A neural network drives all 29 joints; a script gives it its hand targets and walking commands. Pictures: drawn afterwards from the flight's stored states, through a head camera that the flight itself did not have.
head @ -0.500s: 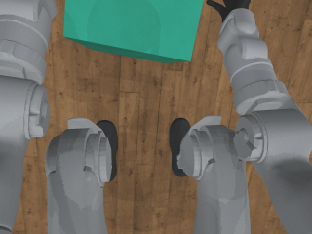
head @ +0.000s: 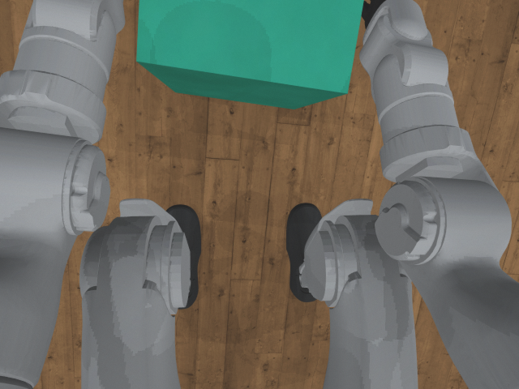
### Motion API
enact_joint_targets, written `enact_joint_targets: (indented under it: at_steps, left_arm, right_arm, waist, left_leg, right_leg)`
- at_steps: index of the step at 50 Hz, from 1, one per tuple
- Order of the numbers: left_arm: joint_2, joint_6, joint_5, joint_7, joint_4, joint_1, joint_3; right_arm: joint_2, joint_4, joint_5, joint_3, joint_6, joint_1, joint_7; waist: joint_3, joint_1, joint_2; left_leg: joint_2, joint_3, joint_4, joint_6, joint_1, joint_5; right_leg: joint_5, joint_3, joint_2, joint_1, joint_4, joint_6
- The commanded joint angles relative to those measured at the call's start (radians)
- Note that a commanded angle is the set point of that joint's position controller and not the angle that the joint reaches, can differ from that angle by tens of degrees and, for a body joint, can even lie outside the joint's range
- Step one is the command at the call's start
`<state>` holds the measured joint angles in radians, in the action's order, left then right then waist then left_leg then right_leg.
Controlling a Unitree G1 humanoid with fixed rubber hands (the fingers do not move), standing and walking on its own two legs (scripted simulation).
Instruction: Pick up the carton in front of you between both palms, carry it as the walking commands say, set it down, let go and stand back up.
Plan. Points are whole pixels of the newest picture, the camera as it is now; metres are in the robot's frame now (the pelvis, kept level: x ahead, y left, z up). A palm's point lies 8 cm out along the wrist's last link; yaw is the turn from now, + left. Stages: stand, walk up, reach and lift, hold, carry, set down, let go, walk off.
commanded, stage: reach and lift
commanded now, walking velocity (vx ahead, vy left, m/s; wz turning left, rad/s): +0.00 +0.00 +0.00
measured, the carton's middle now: (248, 14) +0.55 +0.03 -0.23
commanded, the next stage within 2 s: none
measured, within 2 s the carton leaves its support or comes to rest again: neither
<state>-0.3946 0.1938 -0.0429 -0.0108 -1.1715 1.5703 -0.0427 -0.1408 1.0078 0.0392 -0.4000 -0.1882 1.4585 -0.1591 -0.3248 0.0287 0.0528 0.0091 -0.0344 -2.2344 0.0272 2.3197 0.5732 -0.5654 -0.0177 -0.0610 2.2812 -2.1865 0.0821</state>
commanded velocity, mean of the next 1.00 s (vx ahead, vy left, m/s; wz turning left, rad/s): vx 0.00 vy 0.00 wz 0.00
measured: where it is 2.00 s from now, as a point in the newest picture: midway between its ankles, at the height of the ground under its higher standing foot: (246, 270)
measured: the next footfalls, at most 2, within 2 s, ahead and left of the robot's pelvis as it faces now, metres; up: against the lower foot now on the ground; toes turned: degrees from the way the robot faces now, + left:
none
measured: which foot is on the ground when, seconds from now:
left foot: down 0.00-1.00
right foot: down 0.00-1.00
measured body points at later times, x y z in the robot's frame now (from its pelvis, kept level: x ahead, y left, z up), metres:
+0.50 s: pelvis -0.01 -0.02 +0.10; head +0.26 +0.03 +0.45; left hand +0.52 +0.19 +0.03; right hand +0.51 -0.12 +0.03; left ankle +0.10 +0.11 -0.33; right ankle +0.12 -0.14 -0.33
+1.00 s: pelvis +0.03 -0.01 +0.22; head +0.22 +0.03 +0.62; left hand +0.47 +0.18 +0.17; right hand +0.48 -0.12 +0.18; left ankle +0.10 +0.12 -0.33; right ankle +0.12 -0.14 -0.33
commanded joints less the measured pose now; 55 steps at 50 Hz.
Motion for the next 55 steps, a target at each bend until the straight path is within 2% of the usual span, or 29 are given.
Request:
enact_joint_targets:
  at_steps: [1,4,7,9,11,15,17,18,19,24,29,35,40,45,55]
  left_arm:
    - [1.064,-0.020,-0.105,0.262,0.340,0.464,0.209]
    - [1.122,0.008,-0.126,0.235,0.498,0.473,0.272]
    - [1.194,0.052,-0.102,0.209,0.577,0.427,0.294]
    - [1.237,0.083,-0.080,0.195,0.563,0.357,0.291]
    - [1.283,0.109,-0.050,0.197,0.514,0.302,0.265]
    - [1.322,0.144,0.035,0.228,0.349,0.236,0.146]
    - [1.316,0.153,0.086,0.243,0.283,0.224,0.068]
    - [1.314,0.154,0.106,0.248,0.263,0.219,0.037]
    - [1.310,0.154,0.125,0.251,0.252,0.215,0.010]
    - [1.300,0.155,0.189,0.254,0.237,0.181,-0.069]
    - [1.347,0.168,0.180,0.264,0.327,0.157,-0.023]
    - [1.434,0.193,0.106,0.269,0.460,0.102,0.130]
    - [1.490,0.204,0.074,0.262,0.506,0.018,0.205]
    - [1.522,0.196,0.080,0.247,0.502,-0.078,0.217]
    - [1.539,0.176,0.121,0.237,0.495,-0.263,0.191]
  right_arm:
    - [1.013,-0.224,0.110,0.352,0.007,0.486,0.265]
    - [1.080,-0.323,0.156,0.429,-0.023,0.497,0.261]
    - [1.101,-0.428,0.148,0.494,-0.063,0.520,0.262]
    - [1.094,-0.488,0.131,0.526,-0.080,0.532,0.262]
    - [1.093,-0.488,0.088,0.515,-0.096,0.513,0.262]
    - [1.081,-0.374,-0.048,0.384,-0.135,0.423,0.267]
    - [1.068,-0.317,-0.113,0.304,-0.149,0.392,0.274]
    - [1.072,-0.305,-0.133,0.284,-0.153,0.387,0.278]
    - [1.078,-0.299,-0.147,0.269,-0.156,0.382,0.283]
    - [1.148,-0.291,-0.153,0.284,-0.171,0.375,0.311]
    - [1.222,-0.330,-0.118,0.365,-0.191,0.332,0.336]
    - [1.268,-0.403,-0.072,0.477,-0.210,0.231,0.348]
    - [1.283,-0.415,-0.061,0.520,-0.213,0.123,0.352]
    - [1.296,-0.397,-0.065,0.533,-0.206,0.028,0.358]
    - [1.316,-0.369,-0.102,0.534,-0.192,-0.160,0.368]
  waist:
    - [1.403,-0.011,-0.145]
    - [1.677,-0.029,-0.197]
    - [1.798,-0.039,-0.227]
    - [1.773,-0.045,-0.214]
    - [1.670,-0.028,-0.194]
    - [1.384,0.038,-0.175]
    - [1.293,0.058,-0.175]
    - [1.282,0.057,-0.175]
    - [1.285,0.055,-0.167]
    - [1.358,-0.007,-0.103]
    - [1.485,-0.036,-0.061]
    - [1.598,-0.017,-0.088]
    - [1.555,-0.001,-0.123]
    - [1.459,-0.005,-0.130]
    - [1.281,-0.021,-0.083]
  left_leg:
    - [-0.099,0.056,0.193,-0.016,-0.798,-0.508]
    - [-0.106,0.063,0.200,-0.030,-1.031,-0.664]
    - [-0.117,0.079,0.229,-0.041,-1.140,-0.695]
    - [-0.130,0.088,0.274,-0.044,-1.107,-0.622]
    - [-0.144,0.099,0.330,-0.048,-0.990,-0.482]
    - [-0.154,0.097,0.439,-0.045,-0.750,-0.186]
    - [-0.156,0.092,0.486,-0.039,-0.694,-0.106]
    - [-0.158,0.091,0.506,-0.035,-0.689,-0.092]
    - [-0.158,0.089,0.523,-0.031,-0.696,-0.089]
    - [-0.163,0.097,0.600,-0.014,-0.763,-0.116]
    - [-0.167,0.106,0.653,-0.012,-0.877,-0.194]
    - [-0.172,0.098,0.715,-0.030,-1.048,-0.309]
    - [-0.174,0.087,0.785,-0.046,-1.136,-0.329]
    - [-0.173,0.068,0.870,-0.049,-1.213,-0.322]
    - [-0.167,0.031,1.058,-0.037,-1.384,-0.320]
  right_leg:
    - [0.448,0.148,-0.094,-0.558,0.109,-0.051]
    - [0.495,0.164,-0.103,-0.544,0.132,-0.039]
    - [0.458,0.163,-0.115,-0.510,0.178,-0.028]
    - [0.412,0.160,-0.117,-0.526,0.215,-0.026]
    - [0.335,0.156,-0.119,-0.554,0.264,-0.034]
    - [0.156,0.143,-0.116,-0.543,0.372,-0.057]
    - [0.099,0.137,-0.113,-0.531,0.418,-0.067]
    - [0.088,0.132,-0.113,-0.539,0.439,-0.069]
    - [0.085,0.128,-0.113,-0.547,0.458,-0.069]
    - [0.097,0.118,-0.115,-0.619,0.538,-0.049]
    - [0.161,0.116,-0.119,-0.730,0.601,-0.034]
    - [0.260,0.112,-0.122,-0.854,0.660,-0.036]
    - [0.279,0.099,-0.122,-0.918,0.726,-0.046]
    - [0.265,0.082,-0.123,-0.967,0.808,-0.051]
    - [0.253,0.040,-0.112,-1.141,1.005,-0.055]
